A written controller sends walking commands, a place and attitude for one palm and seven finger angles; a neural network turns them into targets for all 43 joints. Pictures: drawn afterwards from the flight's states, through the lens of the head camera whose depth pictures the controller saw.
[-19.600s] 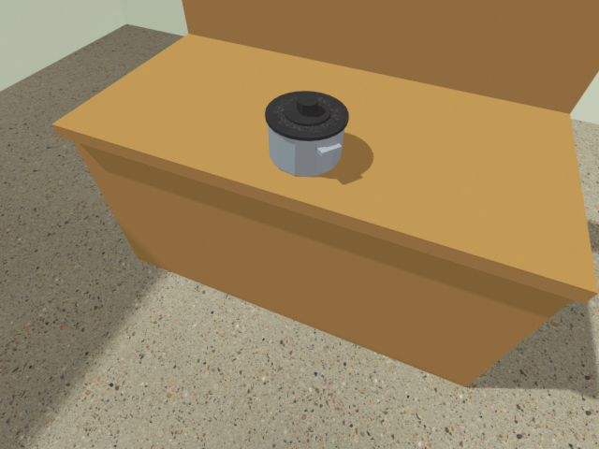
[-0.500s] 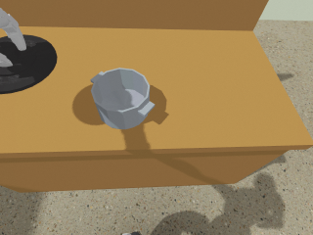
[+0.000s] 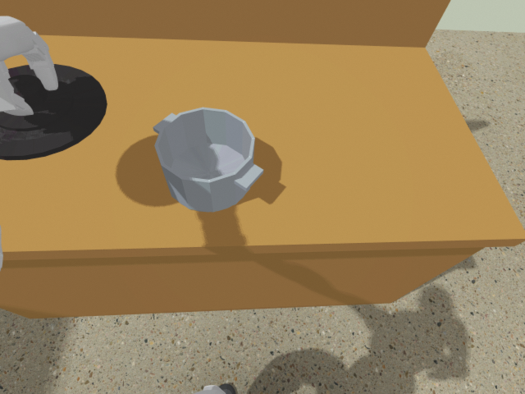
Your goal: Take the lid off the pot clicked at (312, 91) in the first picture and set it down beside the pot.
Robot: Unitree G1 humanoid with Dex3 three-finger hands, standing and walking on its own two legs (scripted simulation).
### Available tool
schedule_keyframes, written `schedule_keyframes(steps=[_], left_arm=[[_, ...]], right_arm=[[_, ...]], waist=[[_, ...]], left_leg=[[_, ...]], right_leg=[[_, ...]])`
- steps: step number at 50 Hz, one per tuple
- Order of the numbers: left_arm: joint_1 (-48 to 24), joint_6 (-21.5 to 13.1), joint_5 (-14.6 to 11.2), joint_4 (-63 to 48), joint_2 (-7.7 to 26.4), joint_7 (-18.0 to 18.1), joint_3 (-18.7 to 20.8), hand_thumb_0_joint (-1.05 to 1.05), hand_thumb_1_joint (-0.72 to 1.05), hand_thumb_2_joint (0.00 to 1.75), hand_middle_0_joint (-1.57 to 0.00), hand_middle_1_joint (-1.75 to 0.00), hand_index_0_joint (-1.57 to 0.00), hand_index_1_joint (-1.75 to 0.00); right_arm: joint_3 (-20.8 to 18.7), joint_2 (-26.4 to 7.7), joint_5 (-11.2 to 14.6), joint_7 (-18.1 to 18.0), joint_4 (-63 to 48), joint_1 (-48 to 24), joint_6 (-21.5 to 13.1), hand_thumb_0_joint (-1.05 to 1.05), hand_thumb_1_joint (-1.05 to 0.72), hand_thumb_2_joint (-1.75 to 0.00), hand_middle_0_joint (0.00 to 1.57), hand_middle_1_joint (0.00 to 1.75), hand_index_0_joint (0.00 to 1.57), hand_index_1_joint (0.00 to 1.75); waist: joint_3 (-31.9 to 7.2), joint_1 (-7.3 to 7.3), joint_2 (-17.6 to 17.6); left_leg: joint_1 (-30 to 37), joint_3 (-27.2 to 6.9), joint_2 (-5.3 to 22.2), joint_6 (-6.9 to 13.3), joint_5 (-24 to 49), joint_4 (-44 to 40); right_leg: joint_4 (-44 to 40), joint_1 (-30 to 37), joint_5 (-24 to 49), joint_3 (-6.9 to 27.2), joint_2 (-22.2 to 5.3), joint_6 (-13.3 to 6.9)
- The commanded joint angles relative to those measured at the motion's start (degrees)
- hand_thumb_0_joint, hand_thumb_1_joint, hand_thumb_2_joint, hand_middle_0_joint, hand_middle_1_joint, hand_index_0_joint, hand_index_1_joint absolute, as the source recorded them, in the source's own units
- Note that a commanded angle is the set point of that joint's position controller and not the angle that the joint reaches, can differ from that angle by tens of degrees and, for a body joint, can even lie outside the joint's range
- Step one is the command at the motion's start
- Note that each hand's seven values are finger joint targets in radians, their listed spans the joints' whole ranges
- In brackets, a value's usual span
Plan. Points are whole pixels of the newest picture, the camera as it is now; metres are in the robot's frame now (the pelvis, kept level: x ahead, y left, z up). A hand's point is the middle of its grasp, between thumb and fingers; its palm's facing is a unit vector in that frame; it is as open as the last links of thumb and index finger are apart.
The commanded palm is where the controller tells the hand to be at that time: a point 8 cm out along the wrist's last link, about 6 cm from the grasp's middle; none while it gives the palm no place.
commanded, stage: lower the lid onto the table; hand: left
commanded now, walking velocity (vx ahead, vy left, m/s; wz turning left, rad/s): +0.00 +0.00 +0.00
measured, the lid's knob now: (24, 91) +0.51 +0.32 +0.14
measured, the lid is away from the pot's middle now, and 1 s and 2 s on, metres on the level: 0.24 0.23 0.24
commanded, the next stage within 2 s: none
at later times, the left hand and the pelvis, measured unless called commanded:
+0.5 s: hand (30, 98) +0.50 +0.31 +0.14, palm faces -0.41 -0.14 -0.90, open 7.8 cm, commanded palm +0.53 +0.31 +0.21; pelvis +0.01 +0.00 +0.00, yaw -1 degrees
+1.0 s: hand (41, 123) +0.49 +0.31 +0.10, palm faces -0.47 -0.09 -0.88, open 7.8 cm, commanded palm +0.55 +0.31 +0.18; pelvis +0.01 -0.01 -0.01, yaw -2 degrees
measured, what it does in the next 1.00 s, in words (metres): stands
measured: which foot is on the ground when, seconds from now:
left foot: down 0.00-1.00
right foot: down 0.00-1.00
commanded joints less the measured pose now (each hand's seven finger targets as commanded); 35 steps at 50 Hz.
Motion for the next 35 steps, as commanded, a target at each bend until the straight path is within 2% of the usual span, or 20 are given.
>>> schedule_keyframes(steps=[1,4,6,7,9,11,12,13,16,17,19,20,22,23,24,25,27,30,33,35], left_arm=[[-32.8,-1.7,-1.1,-15.2,19.6,4.3,8.4,0.00,0.66,0.93,-0.86,-1.09,-0.83,-1.06],[-28.6,-0.7,-1.6,-8.5,17.5,4.4,7.0,0.00,0.66,0.93,-0.86,-1.09,-0.83,-1.06],[-30.8,-0.6,-0.6,-10.9,17.7,4.8,6.7,0.00,0.66,0.93,-0.86,-1.09,-0.83,-1.06],[-30.2,-0.2,0.2,-9.2,16.1,5.1,5.5,0.00,0.66,0.93,-0.86,-1.09,-0.83,-1.06],[-27.2,-0.2,0.6,-5.7,15.6,5.1,5.1,0.00,0.66,0.93,-0.86,-1.09,-0.83,-1.06],[-29.8,-0.9,0.4,-10.2,18.8,5.1,7.2,0.00,0.66,0.93,-0.86,-1.09,-0.83,-1.06],[-32.3,-1.1,0.3,-13.3,17.9,5.1,6.5,0.00,0.66,0.93,-0.86,-1.09,-0.83,-1.06],[-31.4,-1.2,0.1,-12.3,16.2,4.9,5.8,0.00,0.66,0.93,-0.86,-1.09,-0.83,-1.06],[-31.3,-2.5,-0.6,-15.3,20.1,4.9,9.2,0.00,0.66,0.93,-0.86,-1.09,-0.83,-1.06],[-31.1,-2.4,-0.7,-15.3,18.4,5.0,8.0,0.00,0.66,0.93,-0.86,-1.09,-0.83,-1.06],[-28.3,-2.4,-1.1,-12.1,17.0,5.1,7.6,0.00,0.66,0.93,-0.86,-1.09,-0.83,-1.06],[-26.4,-2.8,-1.3,-11.0,18.2,5.2,8.8,0.00,0.66,0.93,-0.86,-1.09,-0.83,-1.06],[-22.5,-2.1,-0.9,-4.5,18.4,5.7,8.3,0.00,0.66,0.93,-0.86,-1.09,-0.83,-1.06],[-23.6,-1.9,-0.7,-5.2,18.7,5.7,7.9,0.00,0.66,0.93,-0.86,-1.09,-0.83,-1.06],[-24.7,-1.8,-0.2,-6.3,19.9,6.1,8.4,0.00,0.66,0.93,-0.86,-1.09,-0.83,-1.06],[-26.7,-2.3,0.5,-9.5,20.2,6.5,8.2,0.00,0.66,0.93,-0.86,-1.09,-0.83,-1.06],[-30.0,-2.7,1.7,-14.1,20.7,6.9,8.7,0.00,0.66,0.93,-0.86,-1.09,-0.83,-1.06],[-26.5,-4.0,0.4,-14.3,23.9,6.9,12.4,0.00,0.66,0.93,-0.86,-1.09,-0.83,-1.06],[-25.0,-3.0,-1.6,-9.8,16.5,6.1,7.4,0.00,0.66,0.93,-0.86,-1.09,-0.83,-1.06],[-23.9,-3.1,-1.3,-9.1,17.2,6.1,7.7,0.00,0.66,0.93,-0.86,-1.09,-0.83,-1.06]], right_arm=[[-3.3,-11.2,-0.8,-1.4,-3.1,7.0,-1.2,0.00,-0.90,-0.90,0.20,0.30,0.20,0.30],[-3.2,-11.4,-0.3,-1.2,-2.7,7.2,-1.2,0.00,-0.90,-0.90,0.20,0.30,0.20,0.30],[-3.3,-11.6,-0.5,-1.0,-2.4,7.2,-0.9,0.00,-0.90,-0.90,0.20,0.30,0.20,0.30],[-3.4,-11.4,-0.4,-0.9,-2.6,7.5,-1.0,0.00,-0.90,-0.90,0.20,0.30,0.20,0.30],[-3.3,-11.5,-0.2,-1.0,-2.2,8.0,-1.0,0.00,-0.90,-0.90,0.20,0.30,0.20,0.30],[-3.5,-11.8,-0.5,-1.1,-2.5,7.8,-0.5,0.00,-0.90,-0.90,0.20,0.30,0.20,0.30],[-3.8,-11.5,-0.5,-1.2,-2.7,8.0,-0.5,0.00,-0.90,-0.90,0.20,0.30,0.20,0.30],[-4.0,-11.2,-0.6,-1.3,-2.6,8.3,-0.6,0.00,-0.90,-0.90,0.20,0.30,0.20,0.30],[-4.1,-11.5,-1.0,-1.4,-2.1,9.1,-0.2,0.00,-0.90,-0.90,0.20,0.30,0.20,0.30],[-4.2,-11.2,-0.8,-1.5,-2.3,8.9,-0.3,0.00,-0.90,-0.90,0.20,0.30,0.20,0.30],[-4.2,-11.2,-0.8,-1.4,-1.9,9.3,-0.2,0.00,-0.90,-0.90,0.20,0.30,0.20,0.30],[-4.1,-11.4,-0.7,-1.4,-1.9,9.2,-0.3,0.00,-0.90,-0.90,0.20,0.30,0.20,0.30],[-3.4,-11.6,-0.3,-1.3,-1.7,9.2,0.2,0.00,-0.90,-0.90,0.20,0.30,0.20,0.30],[-3.3,-11.8,-0.1,-1.3,-1.8,8.8,0.3,0.00,-0.90,-0.90,0.20,0.30,0.20,0.30],[-3.3,-11.8,-0.2,-1.3,-2.0,8.7,0.4,0.00,-0.90,-0.90,0.20,0.30,0.20,0.30],[-3.3,-11.9,-0.2,-1.3,-2.5,8.2,0.5,0.00,-0.90,-0.90,0.20,0.30,0.20,0.30],[-3.6,-11.4,-0.6,-1.5,-2.4,9.1,0.6,0.00,-0.90,-0.90,0.20,0.30,0.20,0.30],[-3.7,-11.4,-0.8,-2.0,-3.2,9.4,0.2,0.00,-0.90,-0.90,0.20,0.30,0.20,0.30],[-4.0,-11.3,-0.4,-1.9,-2.2,9.5,0.5,0.00,-0.90,-0.90,0.20,0.30,0.20,0.30],[-3.9,-11.6,-0.3,-1.8,-1.8,9.3,0.4,0.00,-0.90,-0.90,0.20,0.30,0.20,0.30]], waist=[[-30.4,-0.25,10.7],[-25.4,-0.72,7.2],[-25.9,-0.39,9.5],[-25.5,-0.55,9.5],[-23.4,-0.90,7.5],[-27.7,-0.50,8.6],[-30.7,-0.89,10.1],[-30.2,-1.09,10.1],[-32.5,-0.68,11.1],[-32.7,-0.99,12.0],[-29.9,-1.19,10.4],[-29.1,-0.65,9.7],[-24.4,-1.03,6.1],[-23.8,-0.92,6.0],[-24.6,-0.71,6.8],[-26.6,-0.26,10.6],[-30.8,-0.65,13.5],[-34.1,-0.24,12.0],[-29.0,-1.75,10.3],[-27.3,-1.18,9.5]], left_leg=[[33.9,-4.6,1.0,0.8,23.6,-0.5],[29.5,-3.5,0.8,0.7,19.4,-1.1],[30.3,-3.7,1.1,0.5,21.2,-0.9],[30.6,-3.9,0.9,0.3,21.9,-0.7],[28.7,-3.4,0.9,0.4,19.4,-0.3],[29.7,-3.3,0.9,0.7,21.8,0.2],[32.3,-3.6,1.0,0.6,24.2,0.5],[32.9,-3.7,0.9,0.8,25.1,1.1],[34.8,-4.2,1.4,0.9,30.2,1.9],[35.6,-4.1,1.4,0.7,31.4,1.8],[34.1,-4.1,1.5,0.7,30.0,1.8],[32.7,-3.6,1.5,0.9,30.5,1.9],[27.0,-2.4,0.9,0.8,23.3,1.8],[25.3,-2.2,0.8,0.8,20.5,1.3],[25.0,-1.9,0.8,0.8,19.4,1.2],[27.1,-2.3,1.0,0.5,23.2,1.8],[32.1,-3.4,1.4,0.4,28.1,2.6],[33.6,-3.7,1.6,0.8,33.4,3.6],[31.0,-2.8,1.4,0.9,25.9,2.9],[29.1,-2.1,1.5,1.1,25.0,3.0]], right_leg=[[-1.6,-5.7,12.4,-3.2,4.7,-3.7],[-2.0,-6.5,11.6,-3.3,4.6,-3.4],[-1.5,-7.1,12.1,-3.5,4.6,-3.7],[-1.5,-8.1,11.6,-3.5,4.9,-3.7],[-1.5,-8.7,10.8,-3.5,5.0,-3.5],[-0.9,-6.6,13.2,-2.9,4.8,-3.5],[-0.8,-6.8,13.8,-2.8,4.8,-3.5],[-0.9,-7.9,13.7,-3.0,5.0,-3.4],[-0.3,-7.5,15.3,-3.0,5.2,-3.3],[-0.3,-8.2,15.3,-2.9,5.2,-3.2],[-0.5,-9.6,14.2,-3.3,5.2,-3.1],[-0.4,-9.3,15.2,-3.1,4.9,-3.2],[0.1,-8.8,13.9,-3.2,5.1,-3.1],[0.0,-8.3,13.5,-3.1,5.0,-3.2],[0.1,-7.4,13.5,-3.0,5.0,-3.3],[0.7,-8.3,14.4,-2.9,4.8,-3.8],[0.8,-8.8,15.1,-2.9,5.4,-3.7],[1.3,-7.6,17.3,-2.6,5.2,-3.3],[0.5,-10.6,13.9,-3.1,5.2,-3.0],[0.7,-10.9,14.2,-3.0,4.9,-3.2]])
